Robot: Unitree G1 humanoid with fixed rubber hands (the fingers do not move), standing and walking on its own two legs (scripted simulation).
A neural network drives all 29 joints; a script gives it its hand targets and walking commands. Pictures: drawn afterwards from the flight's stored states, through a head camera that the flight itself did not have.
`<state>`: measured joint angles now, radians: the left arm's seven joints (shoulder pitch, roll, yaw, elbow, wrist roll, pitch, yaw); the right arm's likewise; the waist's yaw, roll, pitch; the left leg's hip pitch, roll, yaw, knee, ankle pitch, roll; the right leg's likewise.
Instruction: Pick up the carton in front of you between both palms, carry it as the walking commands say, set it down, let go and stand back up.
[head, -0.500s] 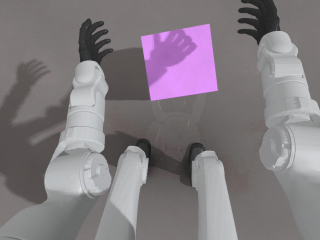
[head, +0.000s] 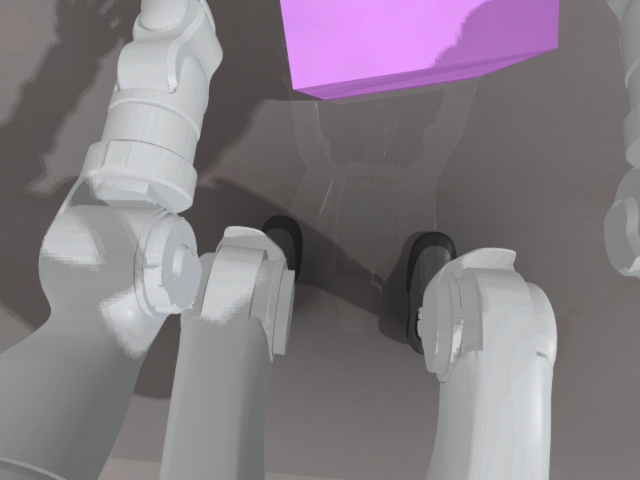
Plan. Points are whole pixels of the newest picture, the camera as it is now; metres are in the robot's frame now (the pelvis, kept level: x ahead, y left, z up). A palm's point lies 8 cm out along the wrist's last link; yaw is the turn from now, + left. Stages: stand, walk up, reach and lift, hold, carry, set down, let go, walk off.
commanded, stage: reach and lift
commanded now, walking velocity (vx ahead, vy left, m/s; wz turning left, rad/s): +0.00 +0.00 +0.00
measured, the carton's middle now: out of the picture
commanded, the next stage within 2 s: none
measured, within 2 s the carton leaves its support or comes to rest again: leaves its support in 0.90 s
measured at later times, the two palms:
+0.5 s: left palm out of the picture +0.55 +0.14 -0.20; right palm out of the picture +0.58 -0.19 -0.20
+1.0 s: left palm out of the picture +0.56 +0.12 -0.16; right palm out of the picture +0.57 -0.18 -0.18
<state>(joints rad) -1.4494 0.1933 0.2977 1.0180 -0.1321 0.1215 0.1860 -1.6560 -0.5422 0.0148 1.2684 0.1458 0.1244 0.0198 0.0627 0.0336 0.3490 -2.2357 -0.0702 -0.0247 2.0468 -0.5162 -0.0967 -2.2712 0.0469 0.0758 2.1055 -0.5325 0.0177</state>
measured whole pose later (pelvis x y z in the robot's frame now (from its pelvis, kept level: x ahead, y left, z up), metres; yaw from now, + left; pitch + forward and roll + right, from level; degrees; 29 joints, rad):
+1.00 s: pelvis +0.02 +0.00 -0.03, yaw -1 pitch +39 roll +4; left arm -1.34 0.09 0.40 0.83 -0.07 0.22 0.21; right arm -1.45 -0.35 -0.03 1.01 0.07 0.25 -0.08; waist 0.04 0.06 0.27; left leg -2.26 -0.11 -0.06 2.17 -0.59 -0.12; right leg -2.29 0.04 0.05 2.22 -0.61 0.01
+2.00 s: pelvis +0.05 +0.01 +0.22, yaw -5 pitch +35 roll +1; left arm -0.72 -0.12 0.48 0.60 0.20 0.34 0.08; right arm -0.78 0.02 -0.37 0.70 -0.23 0.38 -0.02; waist 0.02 0.02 -0.24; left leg -1.50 -0.10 -0.12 1.37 -0.48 -0.06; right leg -1.51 0.09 0.11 1.38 -0.47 0.04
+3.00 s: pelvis +0.10 +0.01 +0.38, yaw -6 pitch -3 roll +0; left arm -0.33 -0.17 0.32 0.42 0.31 0.59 0.00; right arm -0.31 0.16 -0.29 0.41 -0.30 0.63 0.00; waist 0.00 0.00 -0.02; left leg -0.19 -0.04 -0.14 0.48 -0.23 -0.02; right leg -0.19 0.04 0.14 0.47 -0.22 0.02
